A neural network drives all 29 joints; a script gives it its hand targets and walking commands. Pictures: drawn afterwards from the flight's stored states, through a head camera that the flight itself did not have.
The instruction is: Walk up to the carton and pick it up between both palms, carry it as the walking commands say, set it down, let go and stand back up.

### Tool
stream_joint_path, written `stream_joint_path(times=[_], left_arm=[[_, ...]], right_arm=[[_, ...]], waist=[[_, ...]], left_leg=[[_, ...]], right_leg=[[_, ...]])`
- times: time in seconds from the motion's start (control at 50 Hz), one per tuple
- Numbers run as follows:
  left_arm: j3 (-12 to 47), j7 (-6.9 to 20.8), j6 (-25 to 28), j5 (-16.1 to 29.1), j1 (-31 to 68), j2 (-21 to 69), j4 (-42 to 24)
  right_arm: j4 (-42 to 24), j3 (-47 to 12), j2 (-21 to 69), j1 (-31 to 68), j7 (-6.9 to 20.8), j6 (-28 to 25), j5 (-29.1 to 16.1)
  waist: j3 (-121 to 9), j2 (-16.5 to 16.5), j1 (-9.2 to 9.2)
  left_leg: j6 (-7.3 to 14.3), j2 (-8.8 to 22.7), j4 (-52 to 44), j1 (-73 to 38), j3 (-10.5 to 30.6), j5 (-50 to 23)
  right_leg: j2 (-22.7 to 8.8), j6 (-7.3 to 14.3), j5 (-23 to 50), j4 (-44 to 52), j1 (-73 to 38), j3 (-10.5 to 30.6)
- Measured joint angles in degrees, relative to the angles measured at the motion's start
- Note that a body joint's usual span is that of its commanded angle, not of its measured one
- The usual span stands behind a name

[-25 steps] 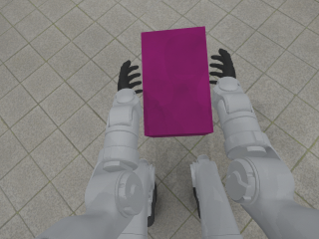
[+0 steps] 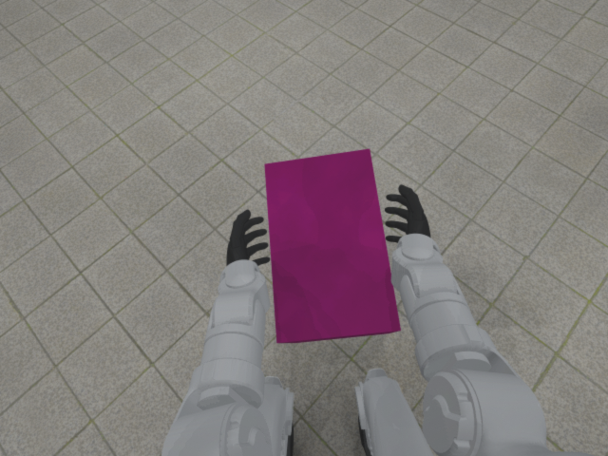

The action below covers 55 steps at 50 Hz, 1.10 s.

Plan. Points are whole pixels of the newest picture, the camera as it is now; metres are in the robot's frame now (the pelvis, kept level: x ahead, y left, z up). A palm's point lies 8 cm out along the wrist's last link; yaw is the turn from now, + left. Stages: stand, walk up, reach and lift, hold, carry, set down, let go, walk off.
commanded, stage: reach and lift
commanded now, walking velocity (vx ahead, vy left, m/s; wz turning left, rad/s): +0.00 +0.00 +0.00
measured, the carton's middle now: (329, 252) +0.42 -0.01 -0.13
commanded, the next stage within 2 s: none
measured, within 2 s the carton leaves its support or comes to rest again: neither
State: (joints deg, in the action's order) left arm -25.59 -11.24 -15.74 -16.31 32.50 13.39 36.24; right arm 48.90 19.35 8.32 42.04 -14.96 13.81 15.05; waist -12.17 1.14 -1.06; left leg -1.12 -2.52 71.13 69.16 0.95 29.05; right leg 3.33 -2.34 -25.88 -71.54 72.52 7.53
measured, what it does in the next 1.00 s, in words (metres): rises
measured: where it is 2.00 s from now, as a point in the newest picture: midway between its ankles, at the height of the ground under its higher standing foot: outside the picture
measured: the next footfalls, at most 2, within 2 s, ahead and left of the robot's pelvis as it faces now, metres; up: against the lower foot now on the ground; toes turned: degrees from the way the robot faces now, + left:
none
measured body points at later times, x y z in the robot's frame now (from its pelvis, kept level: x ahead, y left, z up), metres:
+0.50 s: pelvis +0.01 +0.00 +0.06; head +0.10 -0.01 +0.50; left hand +0.37 +0.12 +0.03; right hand +0.38 -0.14 +0.03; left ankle +0.04 +0.13 -0.62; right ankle +0.06 -0.13 -0.62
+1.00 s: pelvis +0.02 +0.00 +0.10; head +0.02 -0.01 +0.55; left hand +0.35 +0.13 +0.10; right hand +0.36 -0.13 +0.11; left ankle +0.04 +0.13 -0.62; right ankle +0.06 -0.13 -0.62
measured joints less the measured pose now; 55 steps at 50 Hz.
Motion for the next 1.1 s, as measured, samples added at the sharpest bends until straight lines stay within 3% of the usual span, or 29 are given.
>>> stream_joint_path(times=[0.34, 0.48, 0.66, 0.82, 0.94, 1.1], left_arm=[[0.04, -0.03, 0.3, -1.2, -2.23, 0.69, 0.0], [-0.64, 1.17, -0.35, -2.09, -3.22, 0.36, 0.12], [1.8, 2.26, -1.35, -1.45, -5.76, -0.6, 0.12], [2.68, 3.1, -5.3, -1.16, -7.07, -1.15, 0.13], [3.19, 3.99, -7.4, -1.14, -8.33, -1.64, 0.12], [4.29, 3.09, -11.27, 0.81, -8.63, -1.79, -0.01]], right_arm=[[0.0, 0.07, 0.1, -3.14, 2.02, -0.82, 0.11], [-0.01, 0.07, 0.2, -4.64, 4.3, 0.06, 0.39], [-2.98, -2.27, 0.74, -8.21, 3.86, 2.48, 0.39], [-3.71, -2.81, 1.26, -10.23, 3.44, 6.13, 0.39], [-5.94, -4.84, 1.62, -12.39, 3.21, 9.42, 0.38], [-6.13, -4.9, 1.77, -12.41, 1.94, 12.64, 0.38]], waist=[[2.59, -0.29, 0.0], [4.64, -1.0, 0.0], [4.88, -0.92, 0.21], [4.94, -1.6, 0.33], [4.96, -1.57, 1.71], [4.67, -2.21, 1.89]], left_leg=[[0.53, 0.42, -11.86, -14.21, 0.06, -4.21], [0.53, 0.64, -17.22, -20.66, 0.07, -5.92], [0.53, 1.0, -23.6, -28.84, 0.11, -7.74], [0.53, 1.46, -29.17, -36.73, 0.1, -9.28], [0.53, 1.72, -32.46, -41.35, 0.12, -10.51], [0.53, 1.81, -34.72, -46.88, 0.17, -11.18]], right_leg=[[0.0, 0.0, 4.57, 12.47, -14.4, 0.86], [-0.07, 0.19, 6.09, 17.21, -20.48, 1.11], [-0.08, 0.7, 7.56, 22.68, -28.14, 1.35], [-0.08, 0.85, 9.23, 28.43, -36.06, 1.54], [-0.11, 0.86, 10.63, 32.02, -40.8, 1.63], [-0.27, 0.87, 11.59, 34.96, -46.66, 1.65]])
